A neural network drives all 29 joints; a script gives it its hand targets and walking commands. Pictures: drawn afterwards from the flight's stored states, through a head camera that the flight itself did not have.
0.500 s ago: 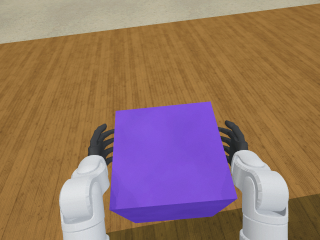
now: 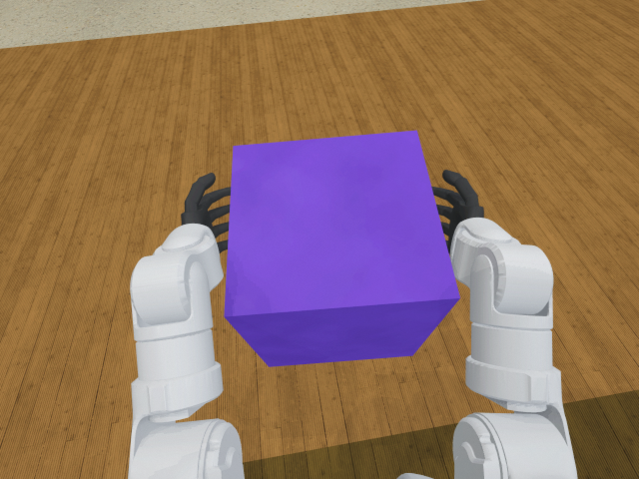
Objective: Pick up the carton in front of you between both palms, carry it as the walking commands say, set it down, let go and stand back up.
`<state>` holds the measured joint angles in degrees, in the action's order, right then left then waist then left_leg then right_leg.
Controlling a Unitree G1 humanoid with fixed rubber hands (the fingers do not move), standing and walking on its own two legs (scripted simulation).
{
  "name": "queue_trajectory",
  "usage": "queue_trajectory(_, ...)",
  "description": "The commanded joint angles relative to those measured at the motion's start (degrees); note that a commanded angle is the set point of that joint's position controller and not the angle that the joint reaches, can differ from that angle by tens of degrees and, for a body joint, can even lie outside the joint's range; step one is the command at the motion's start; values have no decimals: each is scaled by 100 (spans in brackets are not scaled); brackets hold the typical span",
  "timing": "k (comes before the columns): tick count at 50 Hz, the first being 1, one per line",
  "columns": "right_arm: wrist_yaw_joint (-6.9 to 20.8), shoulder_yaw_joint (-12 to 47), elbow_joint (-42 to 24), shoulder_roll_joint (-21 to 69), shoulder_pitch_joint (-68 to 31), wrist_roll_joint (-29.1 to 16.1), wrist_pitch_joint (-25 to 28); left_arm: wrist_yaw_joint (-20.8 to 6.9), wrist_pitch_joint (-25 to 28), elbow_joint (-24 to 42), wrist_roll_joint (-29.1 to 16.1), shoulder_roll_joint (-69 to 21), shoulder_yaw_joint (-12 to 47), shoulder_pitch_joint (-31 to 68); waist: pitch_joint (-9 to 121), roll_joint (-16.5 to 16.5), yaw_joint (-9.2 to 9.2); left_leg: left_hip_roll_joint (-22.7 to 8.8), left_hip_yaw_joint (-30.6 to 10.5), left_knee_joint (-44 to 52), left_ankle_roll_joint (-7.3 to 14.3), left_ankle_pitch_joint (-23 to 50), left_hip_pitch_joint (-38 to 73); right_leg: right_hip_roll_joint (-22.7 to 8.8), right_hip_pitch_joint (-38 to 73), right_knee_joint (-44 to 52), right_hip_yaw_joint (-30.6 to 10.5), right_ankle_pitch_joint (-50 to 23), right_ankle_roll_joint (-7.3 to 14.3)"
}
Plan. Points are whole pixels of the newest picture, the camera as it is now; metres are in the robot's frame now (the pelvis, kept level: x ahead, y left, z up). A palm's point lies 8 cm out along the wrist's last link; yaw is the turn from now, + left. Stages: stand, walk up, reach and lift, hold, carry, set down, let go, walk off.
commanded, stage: carry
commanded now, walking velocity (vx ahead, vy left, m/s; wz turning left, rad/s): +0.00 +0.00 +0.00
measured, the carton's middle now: (333, 263) +0.36 +0.00 +0.04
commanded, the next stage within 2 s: none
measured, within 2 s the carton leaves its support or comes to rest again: neither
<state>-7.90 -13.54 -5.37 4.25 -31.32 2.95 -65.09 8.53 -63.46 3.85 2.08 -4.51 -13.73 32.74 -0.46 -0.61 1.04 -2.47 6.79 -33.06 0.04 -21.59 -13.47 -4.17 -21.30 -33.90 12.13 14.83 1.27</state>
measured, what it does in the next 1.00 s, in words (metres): stands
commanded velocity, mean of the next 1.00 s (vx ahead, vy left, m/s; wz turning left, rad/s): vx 0.00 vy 0.00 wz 0.00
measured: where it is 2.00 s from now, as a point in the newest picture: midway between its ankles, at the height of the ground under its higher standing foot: (328, 419)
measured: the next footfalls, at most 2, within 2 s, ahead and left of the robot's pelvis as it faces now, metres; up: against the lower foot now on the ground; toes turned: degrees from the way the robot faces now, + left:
left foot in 1.72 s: +0.30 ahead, +0.11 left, -0.01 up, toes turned +7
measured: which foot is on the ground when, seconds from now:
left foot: down 0.00-1.00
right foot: down 0.00-1.00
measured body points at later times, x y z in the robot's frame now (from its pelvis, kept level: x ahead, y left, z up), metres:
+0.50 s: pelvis +0.03 +0.01 +0.00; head +0.07 +0.01 +0.45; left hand +0.38 +0.17 +0.11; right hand +0.38 -0.14 +0.10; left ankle -0.09 +0.10 -0.73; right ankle +0.02 -0.09 -0.73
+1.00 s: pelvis +0.01 +0.02 +0.00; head +0.01 +0.02 +0.45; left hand +0.36 +0.17 +0.11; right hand +0.36 -0.13 +0.11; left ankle -0.05 +0.11 -0.73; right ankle +0.02 -0.09 -0.73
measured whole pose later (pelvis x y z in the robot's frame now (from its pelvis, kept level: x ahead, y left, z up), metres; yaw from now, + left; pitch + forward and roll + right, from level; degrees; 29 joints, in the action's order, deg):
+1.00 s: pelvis +0.01 +0.02 +0.00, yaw +0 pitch +3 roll +0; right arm -7.9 -13.4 -2.9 5.0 -28.4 4.0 -67.2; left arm 8.1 -65.4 0.5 3.3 -5.0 -13.5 30.5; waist 4.0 -0.5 0.9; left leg -1.0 5.7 -32.6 1.4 -22.4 -12.9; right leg -2.7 -19.3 -33.1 9.0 16.3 1.3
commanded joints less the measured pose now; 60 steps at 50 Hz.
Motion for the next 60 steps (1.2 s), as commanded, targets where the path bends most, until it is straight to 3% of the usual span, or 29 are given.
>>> queue_trajectory(1, 604, 3979, -837, 5091, -3347, -1669, 41, -726, -128, 649, -1719, -5370, 4105, 2934, 2977, -73, -49, -467, -305, 97, 23, 4892, 1014, -325, 1666, -115, -414, -3963, 171)
queue_trajectory(4, 653, 4101, -1041, 5028, -3481, -1712, 57, -737, -121, 869, -1725, -5318, 4271, 3099, 2819, -291, -67, -506, -338, 92, 67, 5433, 1301, -115, 1380, 231, -284, -3155, 92)
queue_trajectory(6, 662, 4153, -1069, 4925, -3414, -1705, 59, -732, -128, 886, -1709, -5216, 4329, 3028, 2805, -292, -67, -516, -351, 66, 78, 5472, 1279, -76, 1531, 444, -277, -3132, 92)
queue_trajectory(8, 662, 4164, -1002, 4817, -3256, -1672, 42, -731, -154, 807, -1663, -5095, 4329, 2840, 2858, -70, -45, -453, -305, 52, 26, 4941, 873, -200, 2110, 422, -349, -3992, 154)
queue_trajectory(10, 659, 4150, -954, 4736, -3120, -1652, 21, -742, -182, 724, -1621, -5017, 4300, 2671, 2913, 369, -14, -294, -201, 290, -71, 3624, 120, -489, 2949, 124, -562, -5518, 326)
queue_trajectory(12, 662, 4138, -932, 4730, -3094, -1665, 3, -755, -195, 670, -1588, -4997, 4263, 2599, 2878, 597, -3, -165, -158, 856, -108, 2707, -47, -627, 3146, 2, -647, -6004, 434)
queue_trajectory(13, 671, 4137, -919, 4747, -3134, -1677, -6, -756, -194, 657, -1569, -4995, 4238, 2594, 2843, 556, 7, -153, -143, 1053, -99, 2915, 230, -590, 2882, -24, -610, -5703, 408)
queue_trajectory(14, 683, 4132, -910, 4772, -3176, -1689, -9, -754, -187, 673, -1565, -5020, 4233, 2627, 2804, 381, 1, -201, -143, 1115, -92, 3662, 708, -479, 2417, -92, -511, -5036, 333)
queue_trajectory(16, 705, 4072, -838, 4794, -3167, -1680, 2, -748, -173, 735, -1603, -5105, 4282, 2760, 2744, -528, -94, -515, -243, 570, -22, 6593, 2201, -53, 825, -375, -113, -2646, 70)
queue_trajectory(17, 708, 4035, -766, 4812, -3097, -1657, 9, -748, -178, 751, -1617, -5160, 4319, 2795, 2552, -1093, -195, -804, -516, 310, 213, 8052, 2978, 291, -234, -263, 81, -357, -19)
queue_trajectory(18, 704, 4002, -728, 4823, -3027, -1624, 13, -750, -180, 784, -1629, -5158, 4345, 2880, 2395, -1263, -372, -1029, -804, 211, 478, 8695, 3496, 431, -987, -168, 60, 711, -56)
queue_trajectory(19, 698, 3991, -757, 4812, -3012, -1606, 28, -751, -184, 823, -1649, -5165, 4364, 2945, 2338, -1196, -472, -1131, -969, 226, 639, 8596, 3495, 444, -1135, -78, -63, 888, -54)
queue_trajectory(21, 692, 4044, -873, 4803, -3220, -1625, 44, -755, -193, 721, -1629, -5145, 4280, 2893, 2358, -840, -351, -926, -657, 138, 585, 7506, 2717, 357, -210, 700, -158, -291, -18)
queue_trajectory(22, 696, 4112, -920, 4782, -3304, -1652, 42, -758, -195, 636, -1591, -5096, 4179, 2772, 2557, -662, -108, -781, -353, -38, 391, 6779, 2100, 239, 815, 1079, -167, -1591, 32)
queue_trajectory(23, 700, 4158, -951, 4747, -3356, -1680, 35, -759, -204, 546, -1535, -5028, 4086, 2653, 2764, -330, 67, -590, -163, -340, 185, 5456, 1264, -36, 1892, 863, -320, -3262, 165)
queue_trajectory(24, 701, 4200, -908, 4742, -3378, -1709, 9, -752, -212, 419, -1470, -4947, 3998, 2520, 2981, 326, 153, -355, -202, -619, 8, 3250, 228, -652, 2922, 321, -918, -5892, 563)
queue_trajectory(25, 690, 4198, -857, 4745, -3411, -1721, -18, -739, -207, 348, -1453, -4930, 3993, 2559, 3061, 914, 149, 55, -318, -732, -62, 699, -428, -1188, 3352, 200, -1477, -7732, 1032)
queue_trajectory(26, 681, 4173, -757, 4737, -3327, -1728, -32, -744, -222, 306, -1424, -4917, 3994, 2584, 2966, 1059, 90, 118, -409, -452, -71, -695, -921, -1427, 3669, 184, -1544, -7698, 1166)
queue_trajectory(27, 672, 4131, -768, 4749, -3300, -1698, -23, -767, -212, 365, -1470, -5003, 4052, 2631, 2859, 956, 79, 8, -439, 105, -39, -639, -881, -1324, 3602, 221, -1442, -7112, 1044)
queue_trajectory(29, 674, 4065, -848, 4895, -3477, -1764, 4, -791, -156, 564, -1596, -5162, 4141, 2934, 2830, 888, -46, -99, -292, 1236, -17, 1233, 365, -810, 2570, 238, -1003, -5620, 587)
queue_trajectory(32, 636, 3851, -442, 4846, -3173, -1551, -37, -798, -222, 497, -1642, -5069, 4128, 2953, 2737, -184, -50, -809, -678, 403, 208, 4586, 1389, -327, 1041, 192, -720, -1575, 139)
queue_trajectory(33, 615, 3786, -302, 4810, -3044, -1457, -37, -808, -242, 523, -1670, -5071, 4155, 2958, 2686, -321, -42, -878, -681, 247, 264, 4724, 1239, -263, 1085, 271, -710, -1500, 105)
queue_trajectory(36, 611, 3759, -360, 4752, -3258, -1406, -47, -803, -243, 377, -1665, -5064, 4108, 3063, 2677, -119, -39, -707, -610, 247, 168, 4104, 785, -421, 1467, 77, -831, -2633, 184)
queue_trajectory(38, 613, 3759, -355, 4738, -3320, -1425, -51, -792, -240, 282, -1675, -5105, 4072, 3083, 2682, -139, -40, -661, -575, 220, 134, 3917, 734, -470, 1453, 27, -829, -2899, 207)
queue_trajectory(53, 591, 3652, -108, 4887, -3667, -1512, -61, -715, -247, -194, -1495, -5147, 3662, 3156, 2430, 111, -18, -581, -657, 476, 220, 2176, 279, -523, 1371, 352, -967, -2052, 172)
queue_trajectory(54, 588, 3650, -94, 4893, -3674, -1514, -59, -713, -245, -206, -1505, -5145, 3657, 3161, 2461, 101, -17, -537, -644, 577, 243, 1635, 272, -498, 1353, 431, -968, -1575, 182)
queue_trajectory(57, 572, 3613, -15, 4902, -3763, -1519, -59, -699, -244, -179, -1514, -5147, 3665, 3271, 2099, -77, -86, -543, -932, 1003, 534, -1007, 84, -281, 829, 546, -926, 1220, 272)
queue_trajectory(58, 559, 3590, 33, 4876, -3761, -1512, -62, -687, -250, -197, -1496, -5121, 3652, 3317, 1870, -208, -154, -655, -1183, 1180, 633, -1628, -31, -202, 521, 457, -905, 1737, 257)
queue_trajectory(60, 527, 3510, 182, 4797, -3734, -1458, -77, -657, -265, -297, -1438, -5048, 3594, 3352, 1392, -643, -260, -1005, -1779, 1670, 828, -2140, -65, 93, -147, -68, -517, 1620, 160)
